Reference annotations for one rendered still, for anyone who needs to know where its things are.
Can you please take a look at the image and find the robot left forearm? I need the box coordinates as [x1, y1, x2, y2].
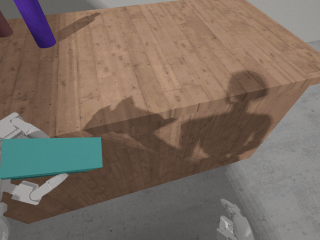
[0, 202, 11, 240]

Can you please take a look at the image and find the sponge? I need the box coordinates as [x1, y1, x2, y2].
[0, 137, 103, 181]

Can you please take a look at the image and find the table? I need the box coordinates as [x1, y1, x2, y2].
[0, 0, 320, 224]

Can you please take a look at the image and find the left robot hand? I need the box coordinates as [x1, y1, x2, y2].
[0, 112, 69, 205]

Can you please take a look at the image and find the right robot hand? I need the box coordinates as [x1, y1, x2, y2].
[216, 198, 255, 240]

